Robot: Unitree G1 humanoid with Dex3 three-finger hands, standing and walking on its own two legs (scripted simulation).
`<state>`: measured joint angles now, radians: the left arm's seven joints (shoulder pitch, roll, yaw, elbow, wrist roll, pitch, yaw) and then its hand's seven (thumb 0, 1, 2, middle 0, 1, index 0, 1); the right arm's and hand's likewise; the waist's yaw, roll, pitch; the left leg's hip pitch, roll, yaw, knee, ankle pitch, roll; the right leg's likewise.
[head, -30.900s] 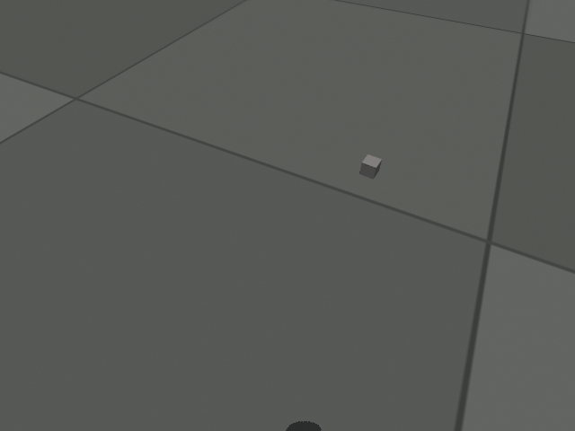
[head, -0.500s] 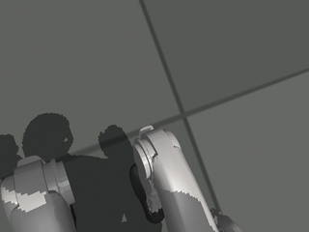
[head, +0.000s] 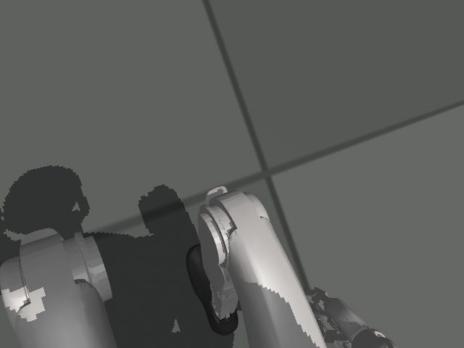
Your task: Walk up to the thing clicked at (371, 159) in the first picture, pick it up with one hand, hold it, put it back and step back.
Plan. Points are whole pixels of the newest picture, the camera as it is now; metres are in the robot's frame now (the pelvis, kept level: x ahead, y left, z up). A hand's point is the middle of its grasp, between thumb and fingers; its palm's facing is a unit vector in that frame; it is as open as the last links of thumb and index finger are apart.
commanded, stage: rest palm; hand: left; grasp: from above
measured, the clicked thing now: out of the picture +0.45 +0.33 -0.27
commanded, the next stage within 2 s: close in 0.42 s
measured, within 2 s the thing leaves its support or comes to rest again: neither
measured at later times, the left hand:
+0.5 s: hand out of the picture +0.44 +0.33 -0.24, palm faces -0.46 -0.12 -0.88, open 13.6 cm
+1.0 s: hand out of the picture +0.44 +0.33 -0.23, palm faces -0.44 -0.12 -0.89, open 11.3 cm
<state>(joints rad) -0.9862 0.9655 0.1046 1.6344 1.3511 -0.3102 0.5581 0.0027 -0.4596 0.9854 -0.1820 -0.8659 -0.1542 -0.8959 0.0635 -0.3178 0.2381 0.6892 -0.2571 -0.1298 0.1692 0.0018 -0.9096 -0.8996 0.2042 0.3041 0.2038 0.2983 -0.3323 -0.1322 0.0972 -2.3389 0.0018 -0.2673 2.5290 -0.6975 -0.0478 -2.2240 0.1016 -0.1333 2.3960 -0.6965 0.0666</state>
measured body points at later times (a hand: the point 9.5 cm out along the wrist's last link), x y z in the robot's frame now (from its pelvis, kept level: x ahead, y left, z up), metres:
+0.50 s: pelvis +0.00 +0.00 -0.01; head +0.26 +0.12 +0.34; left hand +0.46 +0.33 -0.19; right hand +0.05 -0.25 -0.07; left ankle +0.07 +0.14 -0.27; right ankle +0.11 -0.12 -0.27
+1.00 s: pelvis +0.00 +0.00 +0.00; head +0.26 +0.13 +0.34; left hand +0.46 +0.33 -0.18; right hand +0.07 -0.25 -0.07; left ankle +0.07 +0.14 -0.27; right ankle +0.11 -0.12 -0.27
